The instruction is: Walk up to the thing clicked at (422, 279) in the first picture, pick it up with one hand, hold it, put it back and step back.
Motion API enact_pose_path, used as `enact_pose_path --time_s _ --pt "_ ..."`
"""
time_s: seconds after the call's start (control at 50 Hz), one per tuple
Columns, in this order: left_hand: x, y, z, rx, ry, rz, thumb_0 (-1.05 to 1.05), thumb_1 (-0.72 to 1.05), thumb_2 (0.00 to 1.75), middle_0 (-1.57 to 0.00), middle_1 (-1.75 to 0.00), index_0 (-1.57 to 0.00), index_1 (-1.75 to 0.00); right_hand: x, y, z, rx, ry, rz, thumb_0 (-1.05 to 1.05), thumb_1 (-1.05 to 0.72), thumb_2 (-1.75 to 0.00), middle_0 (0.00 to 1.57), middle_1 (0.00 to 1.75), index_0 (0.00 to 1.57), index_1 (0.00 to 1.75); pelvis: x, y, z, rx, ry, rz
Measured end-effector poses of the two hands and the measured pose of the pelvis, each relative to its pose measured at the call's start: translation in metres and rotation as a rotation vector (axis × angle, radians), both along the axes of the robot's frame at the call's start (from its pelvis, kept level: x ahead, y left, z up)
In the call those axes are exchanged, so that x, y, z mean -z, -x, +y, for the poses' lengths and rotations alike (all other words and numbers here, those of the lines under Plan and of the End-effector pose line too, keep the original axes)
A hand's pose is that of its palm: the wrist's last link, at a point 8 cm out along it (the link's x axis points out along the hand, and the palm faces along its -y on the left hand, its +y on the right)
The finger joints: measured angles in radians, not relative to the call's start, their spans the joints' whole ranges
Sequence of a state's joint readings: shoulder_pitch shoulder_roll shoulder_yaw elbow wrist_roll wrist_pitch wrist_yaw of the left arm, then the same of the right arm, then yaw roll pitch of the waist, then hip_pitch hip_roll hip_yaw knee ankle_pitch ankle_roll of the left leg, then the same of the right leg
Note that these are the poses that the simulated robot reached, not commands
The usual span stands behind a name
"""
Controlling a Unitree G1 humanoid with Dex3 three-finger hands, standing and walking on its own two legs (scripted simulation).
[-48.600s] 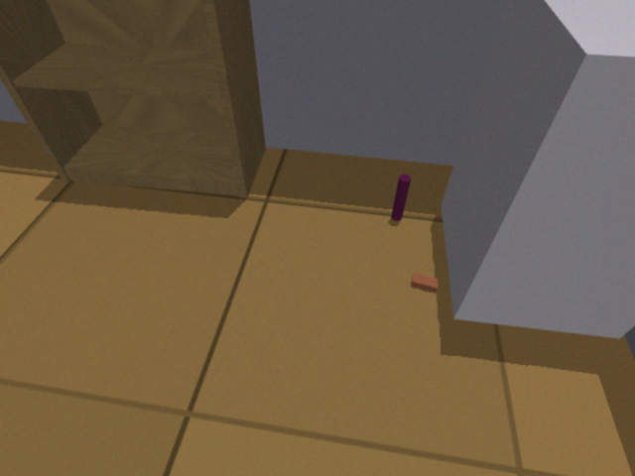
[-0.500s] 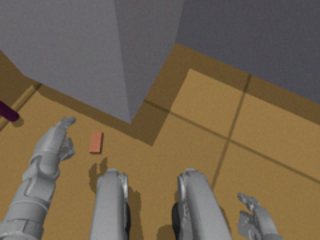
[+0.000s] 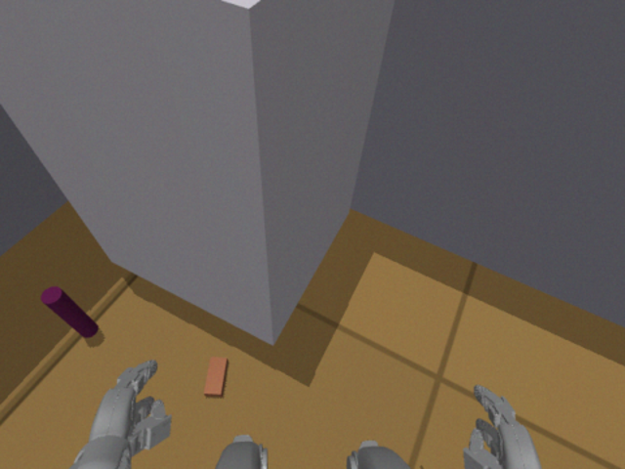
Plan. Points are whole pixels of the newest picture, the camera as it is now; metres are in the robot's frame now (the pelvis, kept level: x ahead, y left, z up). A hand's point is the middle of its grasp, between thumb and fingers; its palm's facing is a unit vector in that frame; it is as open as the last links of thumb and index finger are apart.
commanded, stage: home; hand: left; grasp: from above
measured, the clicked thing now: (216, 376) +0.44 +0.22 -0.66
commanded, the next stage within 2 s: none
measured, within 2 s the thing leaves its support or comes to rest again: neither
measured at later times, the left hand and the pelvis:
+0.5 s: hand (137, 452) +0.18 +0.19 -0.01, palm faces +0.08 -0.98 -0.19, open 7.4 cm; pelvis +0.03 +0.01 +0.05, yaw +2 degrees
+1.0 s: hand (139, 452) +0.18 +0.19 +0.00, palm faces +0.06 -0.98 -0.19, open 7.4 cm; pelvis +0.02 +0.01 +0.04, yaw +1 degrees
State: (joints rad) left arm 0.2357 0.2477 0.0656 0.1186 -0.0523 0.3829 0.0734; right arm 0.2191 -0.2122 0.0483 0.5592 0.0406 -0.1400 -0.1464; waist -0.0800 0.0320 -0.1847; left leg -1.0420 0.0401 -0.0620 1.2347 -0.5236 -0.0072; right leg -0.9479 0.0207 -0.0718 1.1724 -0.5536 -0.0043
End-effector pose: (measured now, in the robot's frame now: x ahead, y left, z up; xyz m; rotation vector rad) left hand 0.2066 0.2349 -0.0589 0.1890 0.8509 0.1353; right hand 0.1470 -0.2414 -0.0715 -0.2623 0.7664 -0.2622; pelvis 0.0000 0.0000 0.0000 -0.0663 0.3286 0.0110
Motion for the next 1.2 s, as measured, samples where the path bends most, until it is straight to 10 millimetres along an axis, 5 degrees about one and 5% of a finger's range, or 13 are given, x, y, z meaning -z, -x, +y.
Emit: enact_pose_path --time_s 0.16,0.3,0.5,0.9,1.2 --pt "-0.057 0.019 -0.001 -0.020 0.021 -0.017 0.01 0.90 0.90 -0.20 -0.30 -0.20 -0.30 -0.040 -0.013 0.007 0.010 0.001 -0.066 0.01 -0.90 -0.90 0.21 0.30 0.20 0.30 -0.035 -0.024 0.004 -0.011 -0.007 -0.077" --pt "-0.082 0.033 0.002 -0.027 0.021 -0.035 0.01 0.90 0.90 -0.20 -0.30 -0.20 -0.30 -0.057 -0.031 0.011 -0.015 0.004 -0.134 0.01 -0.90 -0.90 0.21 0.30 0.20 0.30 -0.045 -0.032 0.006 -0.020 -0.012 -0.118" --pt "-0.078 0.042 0.004 -0.036 0.033 -0.022 0.01 0.90 0.90 -0.20 -0.30 -0.20 -0.30 -0.066 -0.044 0.012 -0.065 0.024 -0.181 0.01 -0.90 -0.90 0.21 0.30 0.20 0.30 -0.045 -0.030 0.006 -0.028 -0.016 -0.141" --pt "-0.080 0.042 0.002 -0.015 0.025 -0.029 0.01 0.90 0.90 -0.20 -0.30 -0.20 -0.30 -0.057 -0.022 0.011 -0.040 0.012 -0.136 0.01 -0.90 -0.90 0.21 0.30 0.20 0.30 -0.045 -0.024 0.006 -0.018 -0.017 -0.148" --pt "-0.080 0.041 -0.002 -0.015 0.028 -0.032 0.01 0.90 0.90 -0.20 -0.30 -0.20 -0.30 -0.058 -0.026 0.005 -0.040 0.016 -0.153 0.01 -0.90 -0.90 0.21 0.30 0.20 0.30 -0.044 -0.024 0.003 -0.017 -0.020 -0.148"
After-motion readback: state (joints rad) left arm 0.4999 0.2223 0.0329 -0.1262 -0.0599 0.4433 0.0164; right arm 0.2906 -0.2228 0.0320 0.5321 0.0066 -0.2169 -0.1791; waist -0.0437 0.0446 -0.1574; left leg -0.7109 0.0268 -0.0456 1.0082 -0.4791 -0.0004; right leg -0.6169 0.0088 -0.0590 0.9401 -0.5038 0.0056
